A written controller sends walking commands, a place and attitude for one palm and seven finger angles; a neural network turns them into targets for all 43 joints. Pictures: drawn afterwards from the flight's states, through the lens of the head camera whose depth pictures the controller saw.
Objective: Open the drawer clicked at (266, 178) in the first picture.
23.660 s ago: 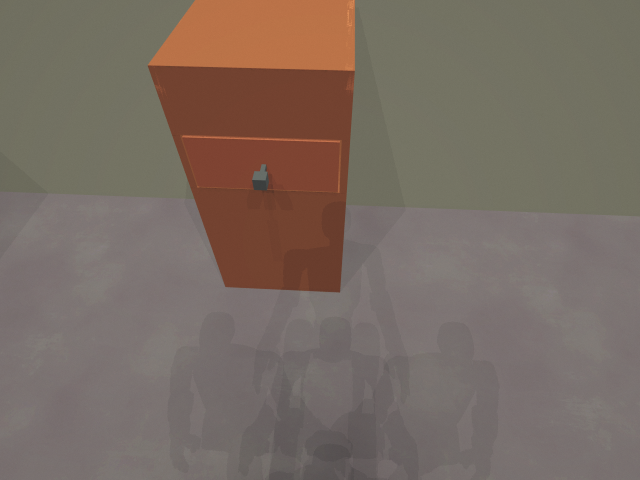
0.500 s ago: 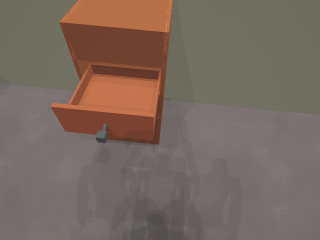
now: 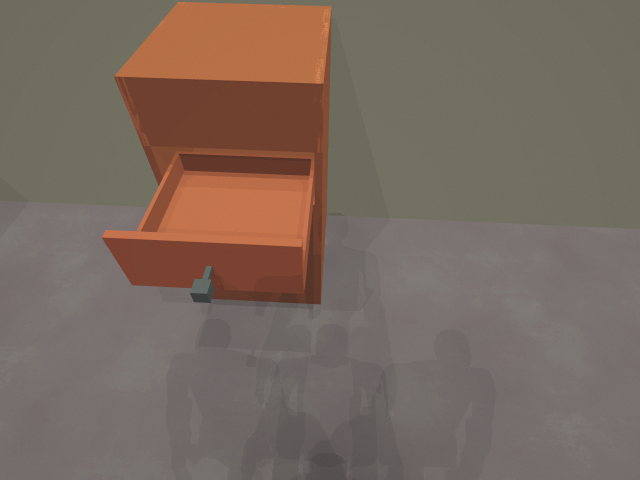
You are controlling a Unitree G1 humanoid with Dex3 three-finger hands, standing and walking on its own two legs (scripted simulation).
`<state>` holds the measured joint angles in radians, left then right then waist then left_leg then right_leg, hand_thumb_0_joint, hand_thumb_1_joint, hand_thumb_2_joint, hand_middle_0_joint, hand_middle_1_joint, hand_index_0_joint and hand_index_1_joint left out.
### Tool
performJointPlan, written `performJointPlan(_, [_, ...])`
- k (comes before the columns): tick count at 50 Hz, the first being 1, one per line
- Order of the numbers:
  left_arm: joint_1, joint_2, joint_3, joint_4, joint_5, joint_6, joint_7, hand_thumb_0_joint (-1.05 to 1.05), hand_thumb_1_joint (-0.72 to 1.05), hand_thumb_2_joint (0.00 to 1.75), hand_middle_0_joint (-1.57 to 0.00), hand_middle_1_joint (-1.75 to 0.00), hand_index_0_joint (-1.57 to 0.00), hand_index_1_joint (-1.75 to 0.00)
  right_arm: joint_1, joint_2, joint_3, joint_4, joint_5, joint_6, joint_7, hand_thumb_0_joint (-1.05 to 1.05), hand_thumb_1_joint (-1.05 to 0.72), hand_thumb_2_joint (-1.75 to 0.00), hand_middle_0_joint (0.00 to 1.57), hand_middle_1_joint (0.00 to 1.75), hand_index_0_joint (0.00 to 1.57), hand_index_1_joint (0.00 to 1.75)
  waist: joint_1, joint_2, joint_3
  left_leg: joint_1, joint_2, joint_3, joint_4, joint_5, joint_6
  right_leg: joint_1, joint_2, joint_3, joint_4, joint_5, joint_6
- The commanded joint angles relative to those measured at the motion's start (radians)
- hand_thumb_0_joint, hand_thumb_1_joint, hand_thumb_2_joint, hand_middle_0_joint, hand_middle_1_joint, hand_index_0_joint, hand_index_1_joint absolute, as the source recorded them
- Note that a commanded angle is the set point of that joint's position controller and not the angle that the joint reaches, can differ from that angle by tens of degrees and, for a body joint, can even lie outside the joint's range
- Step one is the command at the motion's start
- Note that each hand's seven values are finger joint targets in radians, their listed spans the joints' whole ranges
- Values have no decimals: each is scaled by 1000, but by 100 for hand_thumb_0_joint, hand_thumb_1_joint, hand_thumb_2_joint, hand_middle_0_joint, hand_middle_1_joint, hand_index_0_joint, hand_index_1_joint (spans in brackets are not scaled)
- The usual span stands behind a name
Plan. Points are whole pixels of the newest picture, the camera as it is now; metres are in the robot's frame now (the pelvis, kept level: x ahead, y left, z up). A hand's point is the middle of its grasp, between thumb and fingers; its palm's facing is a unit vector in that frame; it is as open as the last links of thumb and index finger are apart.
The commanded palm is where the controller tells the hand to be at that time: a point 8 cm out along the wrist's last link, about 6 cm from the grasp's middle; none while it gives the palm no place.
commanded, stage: let the arm hang, fingers relaxed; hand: left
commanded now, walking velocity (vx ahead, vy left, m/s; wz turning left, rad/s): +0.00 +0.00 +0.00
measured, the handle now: (204, 283) +0.49 +0.26 -0.17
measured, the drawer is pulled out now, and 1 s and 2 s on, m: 0.29 0.29 0.29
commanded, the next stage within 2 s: look to check the result in 0.18 s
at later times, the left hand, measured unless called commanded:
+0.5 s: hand out of the picture +0.00 +0.15 -0.17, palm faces +0.05 -0.98 -0.18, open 7.3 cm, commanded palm none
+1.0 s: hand out of the picture +0.01 +0.15 -0.17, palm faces +0.06 -0.98 -0.19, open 7.3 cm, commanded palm none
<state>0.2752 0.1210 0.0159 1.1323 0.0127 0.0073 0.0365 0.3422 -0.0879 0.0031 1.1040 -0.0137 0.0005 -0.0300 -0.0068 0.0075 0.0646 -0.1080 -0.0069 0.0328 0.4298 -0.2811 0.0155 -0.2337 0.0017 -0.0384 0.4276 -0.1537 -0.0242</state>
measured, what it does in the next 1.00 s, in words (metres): stands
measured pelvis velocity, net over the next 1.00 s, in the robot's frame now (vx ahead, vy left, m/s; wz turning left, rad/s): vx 0.01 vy -0.02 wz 0.01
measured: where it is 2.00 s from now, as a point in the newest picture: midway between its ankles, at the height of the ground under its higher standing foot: outside the picture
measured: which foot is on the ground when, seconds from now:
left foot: down 0.00-1.00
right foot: down 0.00-1.00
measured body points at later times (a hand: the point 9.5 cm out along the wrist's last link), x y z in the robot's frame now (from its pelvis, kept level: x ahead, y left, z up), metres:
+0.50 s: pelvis +0.01 -0.01 +0.00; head +0.03 -0.02 +0.45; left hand +0.00 +0.21 -0.16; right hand -0.03 -0.21 -0.16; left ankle -0.03 +0.11 -0.74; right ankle +0.05 -0.11 -0.74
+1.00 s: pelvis +0.01 -0.02 +0.00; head +0.04 -0.03 +0.45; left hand +0.01 +0.20 -0.16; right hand -0.02 -0.22 -0.16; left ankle -0.03 +0.11 -0.74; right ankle +0.05 -0.11 -0.74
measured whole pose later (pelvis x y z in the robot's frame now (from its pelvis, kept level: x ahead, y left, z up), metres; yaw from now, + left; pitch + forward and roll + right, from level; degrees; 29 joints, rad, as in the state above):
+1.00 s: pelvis +0.01 -0.02 +0.00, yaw +0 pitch -2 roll +0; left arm 0.26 0.13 0.02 1.14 0.01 0.00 0.04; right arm 0.32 -0.11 -0.01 1.13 -0.01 0.00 -0.04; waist 0.00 0.01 0.08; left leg -0.08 0.02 0.02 0.39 -0.28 -0.01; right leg -0.21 0.03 -0.06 0.40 -0.16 -0.05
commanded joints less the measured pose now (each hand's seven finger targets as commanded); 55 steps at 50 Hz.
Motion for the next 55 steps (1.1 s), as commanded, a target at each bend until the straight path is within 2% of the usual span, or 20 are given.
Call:
performJointPlan(1, [79,102,19,-27,2,-12,5,0,90,90,-20,-30,-20,-30,120,-75,-15,-2,2,-4,-11,0,-90,-90,20,30,20,30,5,6,62,-138,83,-82,-109,34,33,47,-90,111,-98,-59,-32])
performJointPlan(2, [84,94,18,-26,2,-15,7,0,90,90,-20,-30,-20,-30,118,-79,-19,-7,3,-4,-12,0,-90,-90,20,30,20,30,4,-6,55,-120,88,-81,-106,51,32,36,-87,107,-94,-42,-32])
performJointPlan(17, [78,90,21,-20,1,-17,8,0,90,90,-20,-30,-20,-30,112,-84,-20,3,4,-8,-17,0,-90,-90,20,30,20,30,3,12,29,-88,98,-82,-112,111,25,60,-87,97,-80,26,-35])
performJointPlan(18, [72,94,20,-18,1,-16,7,0,90,90,-20,-30,-20,-30,110,-84,-20,6,4,-8,-17,0,-90,-90,20,30,20,30,4,23,36,-95,96,-80,-113,102,25,64,-90,96,-85,19,-33])
performJointPlan(25, [71,97,22,-17,0,-17,8,0,90,90,-20,-30,-20,-30,111,-83,-19,12,3,-6,-16,0,-90,-90,20,30,20,30,4,-7,42,-101,91,-78,-114,91,22,69,-91,102,-97,-3,-34])
performJointPlan(28, [72,97,21,-16,0,-18,8,0,90,90,-20,-30,-20,-30,104,-84,-20,10,3,-4,-16,0,-90,-90,20,30,20,30,3,10,48,-89,90,-74,-109,93,21,55,-91,103,-102,-7,-34])
performJointPlan(31, [68,105,23,-18,0,-18,7,0,90,90,-20,-30,-20,-30,107,-82,-21,13,3,-2,-14,0,-90,-90,20,30,20,30,4,-22,48,-97,84,-69,-108,73,19,62,-96,106,-115,-39,-34])
performJointPlan(33, [69,99,23,-19,1,-18,8,0,90,90,-20,-30,-20,-30,107,-81,-21,13,2,0,-14,0,-90,-90,20,30,20,30,1,5,52,-88,87,-67,-105,74,19,47,-92,107,-119,-48,-34])
performJointPlan(36, [67,107,25,-19,0,-20,7,0,90,90,-20,-30,-20,-30,105,-83,-22,16,2,-2,-14,0,-90,-90,20,30,20,30,2,-6,34,-83,83,-64,-103,81,18,63,-96,113,-123,-40,-35])
performJointPlan(38, [68,103,24,-19,0,-22,9,0,90,90,-20,-30,-20,-30,105,-83,-23,15,3,-3,-15,0,-90,-90,20,30,20,30,1,-12,23,-72,89,-66,-102,110,18,72,-95,107,-113,12,-35])
performJointPlan(42, [71,101,24,-15,0,-23,9,0,90,90,-20,-30,-20,-30,95,-85,-23,15,5,-3,-17,0,-90,-90,20,30,20,30,3,12,28,-65,92,-61,-102,123,14,70,-95,101,-106,51,-35])
performJointPlan(44, [61,105,22,-16,-1,-21,9,0,90,90,-20,-30,-20,-30,97,-86,-21,18,3,-2,-17,0,-90,-90,20,30,20,30,2,6,44,-81,95,-65,-112,114,14,73,-91,100,-108,35,-34])
performJointPlan(48, [62,108,25,-16,-1,-22,8,0,90,90,-20,-30,-20,-30,99,-90,-22,17,4,-4,-17,0,-90,-90,20,30,20,30,3,6,22,-69,94,-65,-110,116,15,85,-93,102,-111,29,-33])
performJointPlan(50, [59,107,24,-15,-2,-22,8,0,90,90,-20,-30,-20,-30,92,-92,-22,18,3,-4,-17,0,-90,-90,20,30,20,30,4,9,34,-72,94,-64,-113,118,14,79,-94,103,-111,34,-35])
performJointPlan(52, [62,107,23,-13,-1,-22,9,0,90,90,-20,-30,-20,-30,94,-90,-23,16,5,-3,-18,0,-90,-90,20,30,20,30,4,-9,25,-63,95,-67,-109,120,14,78,-90,100,-110,38,-34])
performJointPlan(55, [57,112,24,-15,-2,-22,8,0,90,90,-20,-30,-20,-30,93,-93,-23,19,3,-2,-17,0,-90,-90,20,30,20,30,3,10,31,-68,93,-63,-113,107,13,78,-92,108,-119,17,-34])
